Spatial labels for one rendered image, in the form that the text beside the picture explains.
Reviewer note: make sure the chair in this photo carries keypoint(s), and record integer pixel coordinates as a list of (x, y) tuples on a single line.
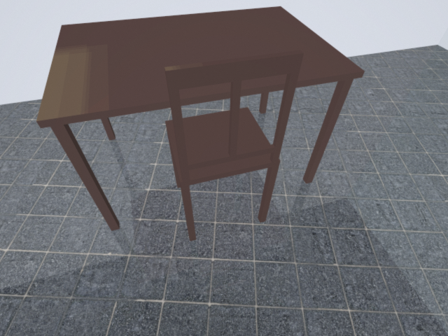
[(227, 143)]

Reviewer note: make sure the table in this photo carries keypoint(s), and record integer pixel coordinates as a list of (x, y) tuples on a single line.
[(114, 68)]

